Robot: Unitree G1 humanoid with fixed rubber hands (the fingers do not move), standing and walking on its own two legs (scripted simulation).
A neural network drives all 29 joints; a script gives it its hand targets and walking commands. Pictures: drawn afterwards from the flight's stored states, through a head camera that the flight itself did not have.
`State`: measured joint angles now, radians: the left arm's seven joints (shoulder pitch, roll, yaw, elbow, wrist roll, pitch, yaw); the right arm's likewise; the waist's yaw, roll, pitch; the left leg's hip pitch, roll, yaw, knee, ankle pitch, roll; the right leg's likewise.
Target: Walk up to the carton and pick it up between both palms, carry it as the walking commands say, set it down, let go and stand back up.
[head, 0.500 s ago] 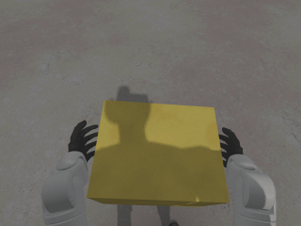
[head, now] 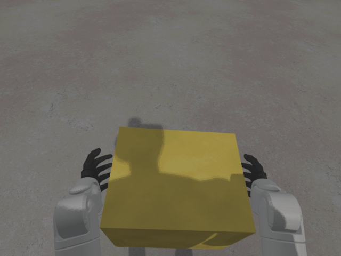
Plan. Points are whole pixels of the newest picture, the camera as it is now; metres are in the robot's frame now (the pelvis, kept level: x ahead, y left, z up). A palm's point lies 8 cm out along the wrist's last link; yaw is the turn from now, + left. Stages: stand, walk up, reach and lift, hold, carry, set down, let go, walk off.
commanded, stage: carry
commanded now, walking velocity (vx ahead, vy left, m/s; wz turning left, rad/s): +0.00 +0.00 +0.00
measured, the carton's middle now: (173, 191) +0.29 +0.01 -0.01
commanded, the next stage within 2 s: none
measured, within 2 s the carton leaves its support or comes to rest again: neither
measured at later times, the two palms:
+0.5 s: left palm (94, 130) +0.45 +0.24 +0.04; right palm (217, 138) +0.44 -0.12 +0.03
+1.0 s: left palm (97, 117) +0.50 +0.24 +0.04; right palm (212, 127) +0.49 -0.11 +0.03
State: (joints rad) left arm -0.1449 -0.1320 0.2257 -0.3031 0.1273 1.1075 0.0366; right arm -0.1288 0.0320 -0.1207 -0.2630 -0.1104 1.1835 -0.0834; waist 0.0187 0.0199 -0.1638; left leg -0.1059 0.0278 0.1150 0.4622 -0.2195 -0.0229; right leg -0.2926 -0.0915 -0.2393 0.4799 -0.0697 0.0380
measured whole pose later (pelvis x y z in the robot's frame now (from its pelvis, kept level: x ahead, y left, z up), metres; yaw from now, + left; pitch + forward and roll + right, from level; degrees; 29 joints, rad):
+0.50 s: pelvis +0.17 +0.06 -0.03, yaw -1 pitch +6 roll +0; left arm -0.18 -0.13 0.25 -0.21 0.15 0.97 0.02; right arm -0.14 0.11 -0.16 -0.21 -0.17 1.03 -0.07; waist 0.01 -0.03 -0.07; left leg -0.41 -0.01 0.07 0.54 -0.21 0.04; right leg -0.20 -0.06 -0.12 0.53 -0.38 0.02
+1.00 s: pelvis +0.21 +0.07 -0.02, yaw -2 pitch +6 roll -1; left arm -0.19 -0.14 0.21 -0.13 0.15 0.90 0.06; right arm -0.15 0.06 -0.17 -0.14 -0.15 0.95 -0.07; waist 0.02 0.04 -0.08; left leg -0.35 -0.01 0.08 0.55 -0.28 0.05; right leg -0.15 -0.06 -0.14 0.52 -0.34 0.05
